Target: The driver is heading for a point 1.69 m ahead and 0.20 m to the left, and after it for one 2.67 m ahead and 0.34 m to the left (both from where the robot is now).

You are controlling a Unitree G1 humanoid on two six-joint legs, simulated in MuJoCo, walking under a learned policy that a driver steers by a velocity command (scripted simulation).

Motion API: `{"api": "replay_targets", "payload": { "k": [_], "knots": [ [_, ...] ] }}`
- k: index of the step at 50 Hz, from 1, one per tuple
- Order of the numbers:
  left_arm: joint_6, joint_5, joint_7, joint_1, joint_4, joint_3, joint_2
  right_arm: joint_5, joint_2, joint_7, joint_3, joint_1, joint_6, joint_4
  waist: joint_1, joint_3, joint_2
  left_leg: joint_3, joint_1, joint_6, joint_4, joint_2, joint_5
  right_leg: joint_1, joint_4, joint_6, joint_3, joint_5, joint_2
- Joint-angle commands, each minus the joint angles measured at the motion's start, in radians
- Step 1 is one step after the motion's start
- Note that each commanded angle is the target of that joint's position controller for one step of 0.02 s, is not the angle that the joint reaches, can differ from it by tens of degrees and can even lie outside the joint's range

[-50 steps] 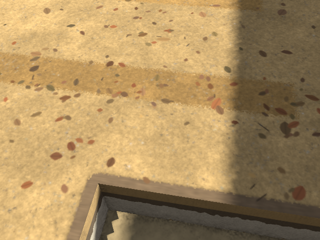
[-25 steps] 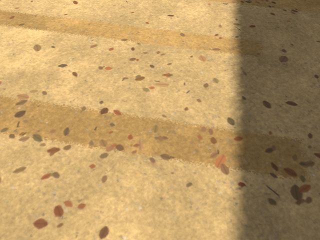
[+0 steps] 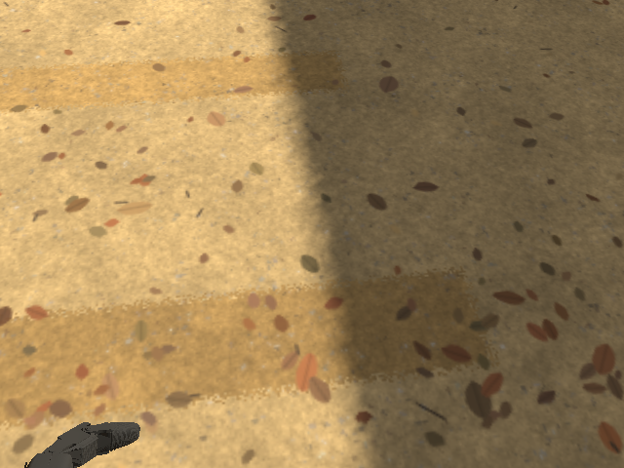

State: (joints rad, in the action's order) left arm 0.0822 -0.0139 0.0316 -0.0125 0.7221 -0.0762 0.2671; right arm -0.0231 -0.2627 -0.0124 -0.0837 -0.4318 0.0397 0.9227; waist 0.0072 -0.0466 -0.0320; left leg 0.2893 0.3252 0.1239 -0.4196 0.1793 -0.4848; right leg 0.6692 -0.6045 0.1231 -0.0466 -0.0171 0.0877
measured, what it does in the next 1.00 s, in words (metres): walks ahead: left foot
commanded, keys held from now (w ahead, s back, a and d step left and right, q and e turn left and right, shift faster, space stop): w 1.00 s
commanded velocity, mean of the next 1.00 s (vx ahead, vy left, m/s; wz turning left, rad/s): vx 0.50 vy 0.00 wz -0.11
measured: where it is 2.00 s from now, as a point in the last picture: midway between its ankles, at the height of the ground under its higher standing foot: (317, 174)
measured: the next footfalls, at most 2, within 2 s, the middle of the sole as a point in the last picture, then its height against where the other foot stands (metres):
left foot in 0.64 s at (257, 393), level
right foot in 1.16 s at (370, 283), level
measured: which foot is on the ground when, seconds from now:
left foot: down 0.00-0.00, up 0.02-0.62, down 0.64-1.00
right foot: down 0.00-0.64, up 0.66-1.00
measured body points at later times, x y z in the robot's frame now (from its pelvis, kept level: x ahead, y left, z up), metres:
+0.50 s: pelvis +0.30 +0.00 +0.06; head +0.32 -0.01 +0.51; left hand +0.37 +0.26 -0.06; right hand +0.45 -0.27 -0.04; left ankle +0.53 +0.13 -0.62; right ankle +0.20 -0.07 -0.68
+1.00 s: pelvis +0.60 +0.02 +0.06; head +0.62 +0.02 +0.51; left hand +0.81 +0.25 -0.04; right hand +0.60 -0.25 -0.06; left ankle +0.55 +0.11 -0.68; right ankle +0.77 -0.16 -0.63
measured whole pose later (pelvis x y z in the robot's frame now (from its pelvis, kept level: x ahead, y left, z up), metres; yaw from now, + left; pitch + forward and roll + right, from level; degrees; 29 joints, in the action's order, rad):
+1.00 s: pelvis +0.60 +0.02 +0.06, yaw -5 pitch +1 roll +2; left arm 0.08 -0.01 0.03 -0.09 0.79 -0.01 0.29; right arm -0.01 -0.27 0.02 -0.02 -0.36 0.10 0.85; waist 0.07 -0.03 -0.04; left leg 0.05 -0.01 -0.06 -0.18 -0.08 -0.19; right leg 0.65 -0.67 -0.01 0.04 0.04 -0.12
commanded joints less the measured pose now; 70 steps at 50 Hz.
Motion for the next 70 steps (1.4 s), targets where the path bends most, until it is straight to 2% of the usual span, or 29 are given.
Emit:
{"api": "replay_targets", "payload": {
  "k": [1,2,3,4,5,7,10,12,15,24,28,30,31,32,33,34,35,37,39,47,52,56,58,59,60,62,63,66,70],
  "knots": [
    [-0.016,0.048,0.003,-0.44,0.017,-0.1,0.298,0.024,-0.089,0.041,0.025,-0.085,0.074,-0.163,-0.104,0.607,0.128,-0.365,-0.933,-0.1,-0.857,-0.194,-0.005,-1.324,0.183,0.28,0.859,-0.334,-0.365],
    [-0.014,0.068,0.009,-0.442,0.0,-0.068,0.233,-0.037,-0.148,0.051,-0.004,0.035,0.09,-0.168,-0.12,0.54,0.166,-0.444,-0.95,-0.162,-0.816,-0.14,0.082,-1.207,0.283,0.201,0.76,-0.421,-0.328],
    [-0.015,0.053,0.013,-0.367,-0.01,-0.059,0.207,-0.045,-0.118,0.041,0.006,0.07,0.096,-0.169,-0.09,0.405,0.112,-0.423,-0.935,-0.185,-0.797,-0.102,0.117,-1.032,0.327,0.186,0.694,-0.376,-0.312],
    [0.002,0.012,0.021,-0.275,-0.026,-0.044,0.189,-0.03,-0.158,0.019,-0.011,0.161,0.103,-0.185,-0.061,0.256,0.128,-0.406,-0.913,-0.191,-0.727,-0.067,0.207,-0.816,0.352,0.143,0.552,-0.203,-0.27],
    [0.02,0.023,0.01,-0.301,0.006,-0.029,0.135,-0.008,-0.15,0.017,-0.02,0.154,0.098,-0.165,-0.028,0.253,0.044,-0.441,-0.841,-0.201,-0.85,-0.062,0.209,-0.7,0.333,0.128,0.522,-0.094,-0.233],
    [0.007,0.019,0.003,-0.32,0.062,-0.006,0.081,-0.019,-0.069,0.012,-0.005,0.027,0.052,-0.1,0.036,0.178,-0.06,-0.406,-0.836,-0.183,-1.152,-0.076,0.118,-0.523,0.375,0.123,0.432,-0.162,-0.217],
    [0.006,0.006,-0.004,-0.184,0.022,0.014,0.075,0.012,-0.061,0.016,0.031,0.106,0.047,-0.177,0.077,0.046,-0.059,-0.382,-0.965,-0.159,-0.939,-0.037,0.245,-0.278,0.432,0.147,0.334,-0.291,-0.193],
    [0.034,0.029,-0.01,-0.189,0.021,0.018,0.092,0.029,-0.131,0.005,0.018,0.205,0.05,-0.19,0.03,0.058,-0.05,-0.37,-1.014,-0.155,-0.835,-0.016,0.384,-0.302,0.483,0.176,0.352,-0.183,-0.212],
    [0.043,0.018,-0.021,-0.257,0.068,0.016,0.122,0.045,-0.125,-0.002,0.022,0.275,0.048,-0.189,-0.032,0.056,-0.032,-0.364,-1.133,-0.133,-0.63,-0.012,0.501,-0.467,0.472,0.163,0.311,-0.018,-0.233],
    [0.013,-0.001,-0.008,-0.37,0.168,0.028,0.152,0.009,-0.078,0.043,0.032,0.46,0.069,-0.262,-0.124,-0.054,-0.024,-0.264,-1.074,-0.165,-0.146,-0.099,0.594,-0.707,0.515,0.109,0.226,0.048,-0.277],
    [-0.014,0.0,-0.016,-0.351,0.177,0.02,0.197,0.012,-0.114,0.065,0.025,0.421,0.079,-0.262,-0.083,-0.034,-0.031,-0.259,-0.934,-0.185,0.009,-0.15,0.533,-0.82,0.408,0.074,0.215,0.353,-0.302],
    [-0.031,0.003,-0.02,-0.332,0.163,0.01,0.222,0.015,-0.154,0.056,0.008,0.276,0.08,-0.222,-0.01,0.081,-0.047,-0.224,-0.756,-0.206,0.018,-0.198,0.488,-0.875,0.226,0.054,0.203,0.665,-0.282],
    [-0.036,0.012,-0.019,-0.309,0.148,0.015,0.213,0.015,-0.192,0.048,-0.006,0.156,0.081,-0.195,0.059,0.177,-0.037,-0.229,-0.552,-0.23,0.013,-0.18,0.539,-0.805,0.059,0.032,0.177,0.68,-0.239],
    [-0.033,0.033,-0.02,-0.32,0.123,0.041,0.15,0.027,-0.25,0.04,-0.012,0.012,0.081,-0.175,0.107,0.337,0.058,-0.417,-0.244,-0.287,-0.067,-0.001,0.578,-0.605,-0.208,0.016,0.175,0.384,-0.188],
    [-0.006,0.029,-0.013,-0.45,0.115,0.074,0.025,0.042,-0.32,0.042,-0.027,-0.015,0.084,-0.157,0.028,0.431,0.35,-0.874,0.086,-0.47,-0.015,0.233,0.555,-0.204,-0.575,-0.066,0.138,-0.416,0.033],
    [0.014,0.004,-0.011,-0.411,0.133,0.063,0.105,0.029,-0.21,0.043,-0.002,-0.025,0.089,-0.158,0.063,0.426,0.233,-0.979,0.054,-0.453,0.076,0.237,0.361,-0.091,-0.722,-0.055,0.25,-0.564,0.002],
    [0.028,-0.028,-0.004,-0.312,0.112,0.046,0.176,0.021,-0.159,0.041,0.014,0.045,0.091,-0.173,0.074,0.266,0.166,-0.813,-0.077,-0.397,0.102,0.19,0.316,-0.03,-0.732,-0.034,0.245,-0.484,-0.06],
    [0.034,-0.017,-0.001,-0.211,0.079,0.046,0.169,0.026,-0.14,0.04,0.027,0.135,0.086,-0.183,0.043,0.11,0.069,-0.62,-0.302,-0.363,0.178,0.104,0.424,-0.037,-0.645,-0.048,0.16,-0.335,-0.142],
    [0.023,-0.014,-0.002,-0.22,0.071,0.048,0.138,0.032,-0.122,0.038,0.039,0.139,0.09,-0.171,0.01,0.084,0.112,-0.556,-0.364,-0.362,0.245,0.062,0.445,-0.067,-0.592,-0.066,0.135,-0.279,-0.185],
    [0.004,0.008,-0.005,-0.072,0.018,0.057,0.064,0.019,-0.182,0.033,0.019,0.121,0.076,-0.141,0.038,-0.003,0.084,-0.327,-0.514,-0.338,0.323,-0.034,0.6,-0.099,-0.098,-0.146,0.045,0.066,-0.196],
    [0.016,-0.003,0.004,0.058,-0.036,0.049,0.087,0.008,-0.2,0.022,0.007,0.04,0.05,-0.089,0.073,-0.02,0.09,-0.356,-0.327,-0.32,0.289,0.045,0.588,-0.06,0.064,-0.115,0.067,0.121,-0.17],
    [0.014,0.002,0.018,-0.005,-0.039,0.025,0.131,0.006,-0.208,0.004,-0.004,0.056,0.018,-0.081,0.014,0.028,0.117,-0.361,-0.217,-0.284,0.16,0.081,0.797,-0.157,0.109,-0.07,0.059,-0.017,-0.136],
    [0.01,0.011,0.004,-0.254,0.028,-0.016,0.199,0.014,-0.19,-0.002,0.006,0.072,0.001,-0.092,-0.107,0.19,0.093,-0.298,-0.315,-0.234,-0.153,-0.004,0.906,-0.519,0.12,-0.019,0.039,-0.009,-0.122],
    [0.004,0.02,-0.005,-0.401,0.05,-0.037,0.282,0.043,-0.125,-0.004,0.031,0.015,0.007,-0.119,-0.123,0.337,-0.064,-0.256,-0.578,-0.196,-0.496,-0.09,0.566,-0.842,0.069,0.066,0.291,0.026,-0.332],
    [-0.003,0.012,-0.002,-0.421,0.057,-0.038,0.291,0.029,-0.024,0.009,0.06,-0.095,0.028,-0.114,-0.072,0.415,-0.277,-0.319,-0.938,-0.153,-0.767,-0.249,-0.097,-1.066,0.215,0.189,0.714,-0.223,-0.484],
    [0.002,0.006,-0.01,-0.334,0.035,-0.009,0.175,-0.019,-0.179,0.021,0.021,0.091,0.054,-0.138,-0.105,0.186,-0.087,-0.411,-1.087,-0.177,-0.864,-0.146,-0.01,-0.845,0.308,0.102,0.563,-0.355,-0.437],
    [0.005,0.013,-0.01,-0.268,0.026,-0.001,0.15,-0.013,-0.174,0.017,0.02,0.13,0.052,-0.145,-0.071,0.124,-0.017,-0.391,-1.05,-0.17,-0.826,-0.099,0.082,-0.711,0.343,0.083,0.46,-0.282,-0.404],
    [0.025,0.028,-0.007,-0.176,0.027,0.007,0.099,-0.005,-0.132,0.015,0.013,0.077,0.018,-0.126,0.008,0.064,-0.069,-0.396,-0.911,-0.14,-0.743,-0.039,0.206,-0.495,0.447,0.067,0.268,-0.175,-0.335],
    [0.04,0.037,-0.022,-0.196,0.059,-0.007,0.128,0.001,-0.108,0.006,0.011,0.137,-0.002,-0.151,0.006,0.015,-0.025,-0.423,-1.005,-0.106,-0.659,-0.036,0.348,-0.482,0.493,0.076,0.112,-0.016,-0.329]
  ]
}}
